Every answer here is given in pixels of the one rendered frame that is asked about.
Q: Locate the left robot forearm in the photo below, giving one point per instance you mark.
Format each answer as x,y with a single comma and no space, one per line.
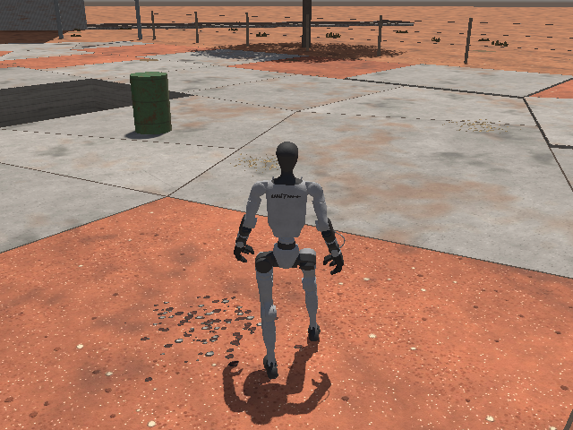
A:
242,235

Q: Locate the left robot upper arm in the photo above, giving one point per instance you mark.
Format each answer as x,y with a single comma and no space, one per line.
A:
258,189

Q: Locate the right robot upper arm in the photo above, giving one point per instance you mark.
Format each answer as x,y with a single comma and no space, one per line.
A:
319,205

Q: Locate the right robot forearm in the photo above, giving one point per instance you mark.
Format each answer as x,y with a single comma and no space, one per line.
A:
331,241

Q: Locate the left robot thigh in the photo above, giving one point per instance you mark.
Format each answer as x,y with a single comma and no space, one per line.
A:
264,276

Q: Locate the left robot hand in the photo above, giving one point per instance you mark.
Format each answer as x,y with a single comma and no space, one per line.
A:
247,249

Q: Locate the right robot hand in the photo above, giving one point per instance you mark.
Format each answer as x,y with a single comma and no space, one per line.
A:
336,261

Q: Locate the robot left foot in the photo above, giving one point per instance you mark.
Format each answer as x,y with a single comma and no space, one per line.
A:
272,371

